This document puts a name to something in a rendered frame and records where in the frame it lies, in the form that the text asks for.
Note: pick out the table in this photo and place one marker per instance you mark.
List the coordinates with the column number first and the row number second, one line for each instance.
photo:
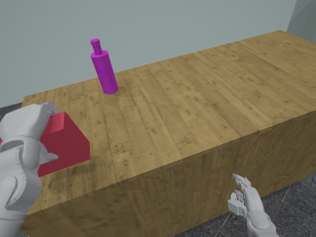
column 164, row 146

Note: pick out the left robot forearm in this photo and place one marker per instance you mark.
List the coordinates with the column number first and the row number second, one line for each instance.
column 20, row 184

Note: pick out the left robot hand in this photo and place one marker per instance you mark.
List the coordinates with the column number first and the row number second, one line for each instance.
column 30, row 121

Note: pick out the sponge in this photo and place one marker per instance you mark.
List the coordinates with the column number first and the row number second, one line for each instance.
column 63, row 138

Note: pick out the right robot hand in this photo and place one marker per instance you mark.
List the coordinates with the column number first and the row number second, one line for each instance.
column 241, row 203

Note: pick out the right robot forearm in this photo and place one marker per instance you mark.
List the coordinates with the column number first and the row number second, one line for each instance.
column 259, row 224

